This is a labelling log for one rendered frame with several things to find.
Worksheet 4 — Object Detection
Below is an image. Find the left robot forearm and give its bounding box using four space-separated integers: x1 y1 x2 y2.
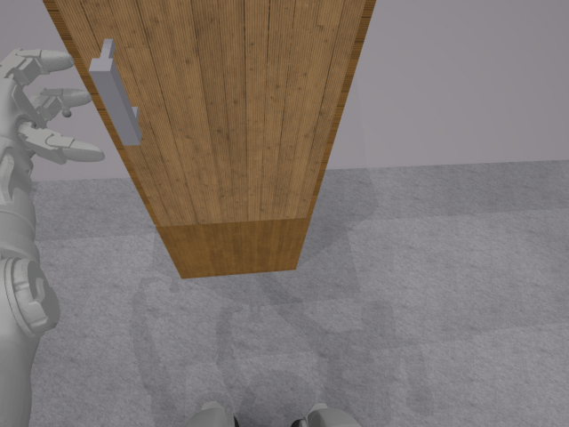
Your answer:
0 136 40 267

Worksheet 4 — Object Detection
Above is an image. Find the handle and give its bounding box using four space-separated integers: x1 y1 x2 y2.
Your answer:
89 39 141 146

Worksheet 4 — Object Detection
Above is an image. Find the robot left hand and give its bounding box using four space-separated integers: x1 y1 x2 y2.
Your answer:
0 48 105 165

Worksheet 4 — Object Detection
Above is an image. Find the left robot thigh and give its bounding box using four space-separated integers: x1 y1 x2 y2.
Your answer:
185 407 235 427

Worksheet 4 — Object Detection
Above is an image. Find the cupboard door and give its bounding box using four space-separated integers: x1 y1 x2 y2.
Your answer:
54 0 365 227

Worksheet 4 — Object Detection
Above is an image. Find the right robot shin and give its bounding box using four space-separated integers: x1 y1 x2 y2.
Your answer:
306 404 327 416

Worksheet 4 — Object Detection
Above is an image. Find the robot left upper arm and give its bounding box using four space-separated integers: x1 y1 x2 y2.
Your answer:
0 257 60 427

